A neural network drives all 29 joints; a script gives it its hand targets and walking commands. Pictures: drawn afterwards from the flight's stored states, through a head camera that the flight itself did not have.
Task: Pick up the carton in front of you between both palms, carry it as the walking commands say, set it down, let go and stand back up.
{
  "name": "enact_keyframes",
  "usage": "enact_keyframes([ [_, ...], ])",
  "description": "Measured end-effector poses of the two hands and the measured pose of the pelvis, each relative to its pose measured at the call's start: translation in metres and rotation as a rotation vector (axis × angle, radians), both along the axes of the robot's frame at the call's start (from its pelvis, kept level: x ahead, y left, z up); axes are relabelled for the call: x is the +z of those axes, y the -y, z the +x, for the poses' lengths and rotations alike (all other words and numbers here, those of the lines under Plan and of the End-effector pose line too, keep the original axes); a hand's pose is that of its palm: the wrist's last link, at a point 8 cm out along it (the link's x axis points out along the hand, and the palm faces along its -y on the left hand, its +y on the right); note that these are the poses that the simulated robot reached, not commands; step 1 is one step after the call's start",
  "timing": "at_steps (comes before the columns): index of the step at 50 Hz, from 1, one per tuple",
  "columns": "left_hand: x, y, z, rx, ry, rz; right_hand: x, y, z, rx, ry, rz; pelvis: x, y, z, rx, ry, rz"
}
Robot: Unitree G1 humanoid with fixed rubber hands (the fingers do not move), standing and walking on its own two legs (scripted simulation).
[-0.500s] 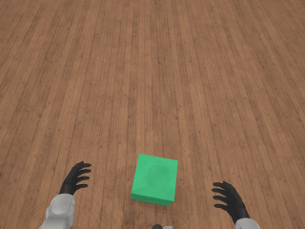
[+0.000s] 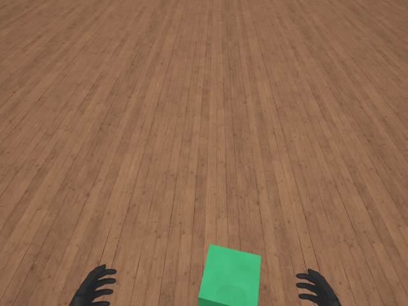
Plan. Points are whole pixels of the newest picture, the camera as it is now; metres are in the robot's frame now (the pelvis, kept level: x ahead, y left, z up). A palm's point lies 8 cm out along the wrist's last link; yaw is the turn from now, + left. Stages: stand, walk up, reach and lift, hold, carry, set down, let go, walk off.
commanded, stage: let go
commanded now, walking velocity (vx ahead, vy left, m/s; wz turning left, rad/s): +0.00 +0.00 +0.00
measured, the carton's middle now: (228, 285) +0.37 -0.11 -0.65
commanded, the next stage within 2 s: stand in 0.16 s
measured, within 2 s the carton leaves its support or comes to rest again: neither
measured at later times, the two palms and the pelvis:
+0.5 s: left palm out of the picture +0.12 +0.27 -0.08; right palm out of the picture +0.15 -0.31 -0.10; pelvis +0.01 -0.03 +0.00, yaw +1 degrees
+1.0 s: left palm out of the picture +0.11 +0.27 -0.09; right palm out of the picture +0.13 -0.33 -0.10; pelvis +0.01 -0.04 +0.00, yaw +2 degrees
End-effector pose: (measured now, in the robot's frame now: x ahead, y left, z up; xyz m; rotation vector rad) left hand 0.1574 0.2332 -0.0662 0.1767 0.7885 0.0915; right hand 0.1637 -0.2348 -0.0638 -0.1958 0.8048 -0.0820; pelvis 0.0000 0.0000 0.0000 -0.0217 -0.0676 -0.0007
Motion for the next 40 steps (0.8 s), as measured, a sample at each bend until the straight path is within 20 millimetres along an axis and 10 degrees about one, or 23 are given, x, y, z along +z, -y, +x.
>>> enact_keyframes([
  [9,-0.004,0.011,0.002,-0.006,0.004,0.018,0.000,0.018,-0.005,-0.028,-0.011,-0.047,-0.003,0.010,-0.002,-0.006,-0.006,0.004],
  [22,-0.011,-0.038,-0.032,0.068,-0.148,0.221,-0.031,0.068,-0.018,-0.011,-0.086,-0.137,-0.005,0.023,0.007,0.019,-0.066,0.015],
  [40,-0.021,-0.029,-0.038,0.108,-0.207,0.196,-0.037,0.085,-0.021,0.007,-0.161,-0.171,-0.002,0.035,0.015,0.035,-0.049,0.015],
])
